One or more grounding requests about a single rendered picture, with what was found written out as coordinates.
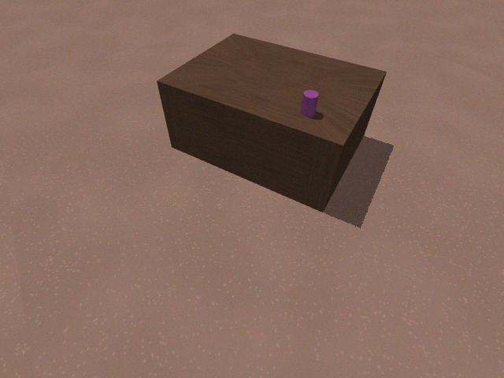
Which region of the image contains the can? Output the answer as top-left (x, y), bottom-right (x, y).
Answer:
top-left (301, 90), bottom-right (319, 117)

